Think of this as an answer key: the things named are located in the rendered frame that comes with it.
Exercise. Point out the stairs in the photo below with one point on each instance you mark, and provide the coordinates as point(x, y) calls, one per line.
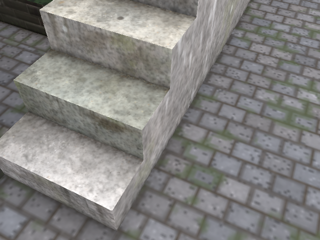
point(105, 100)

